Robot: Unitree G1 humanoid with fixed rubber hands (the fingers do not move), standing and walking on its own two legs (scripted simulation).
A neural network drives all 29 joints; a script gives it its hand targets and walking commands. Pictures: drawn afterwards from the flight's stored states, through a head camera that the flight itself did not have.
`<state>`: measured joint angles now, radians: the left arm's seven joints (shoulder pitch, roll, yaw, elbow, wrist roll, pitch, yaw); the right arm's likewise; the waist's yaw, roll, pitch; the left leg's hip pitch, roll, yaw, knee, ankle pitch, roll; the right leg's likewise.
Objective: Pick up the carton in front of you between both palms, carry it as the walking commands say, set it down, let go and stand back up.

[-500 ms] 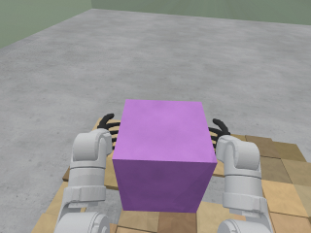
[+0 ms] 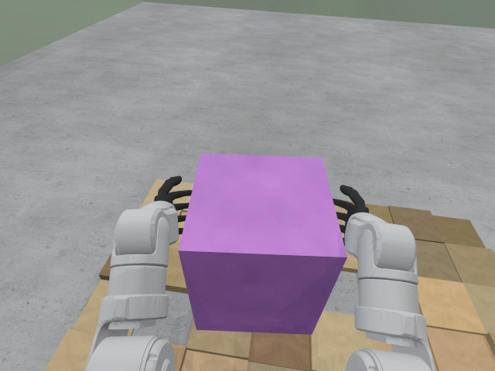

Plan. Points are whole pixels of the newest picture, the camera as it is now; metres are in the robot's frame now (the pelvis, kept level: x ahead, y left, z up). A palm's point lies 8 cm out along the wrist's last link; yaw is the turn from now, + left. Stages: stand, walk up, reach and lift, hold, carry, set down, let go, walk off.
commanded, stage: carry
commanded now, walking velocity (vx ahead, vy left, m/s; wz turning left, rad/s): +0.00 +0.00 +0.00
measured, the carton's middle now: (257, 246) +0.35 +0.00 +0.05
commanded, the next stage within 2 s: none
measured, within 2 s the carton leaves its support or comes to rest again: neither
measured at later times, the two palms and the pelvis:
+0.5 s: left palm (170, 218) +0.33 +0.14 +0.13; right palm (360, 229) +0.33 -0.16 +0.13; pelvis +0.00 -0.01 +0.00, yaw +0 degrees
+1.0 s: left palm (173, 218) +0.33 +0.14 +0.13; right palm (363, 229) +0.33 -0.16 +0.13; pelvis +0.00 -0.01 +0.00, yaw +0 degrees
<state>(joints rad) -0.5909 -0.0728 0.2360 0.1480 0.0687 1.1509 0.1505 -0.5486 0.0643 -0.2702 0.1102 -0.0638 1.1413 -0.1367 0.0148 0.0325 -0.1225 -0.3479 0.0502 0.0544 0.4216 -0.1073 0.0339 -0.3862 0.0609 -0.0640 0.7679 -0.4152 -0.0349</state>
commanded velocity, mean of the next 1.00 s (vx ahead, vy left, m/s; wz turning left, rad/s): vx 0.00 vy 0.00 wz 0.00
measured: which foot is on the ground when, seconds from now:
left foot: down 0.00-1.00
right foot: down 0.00-1.00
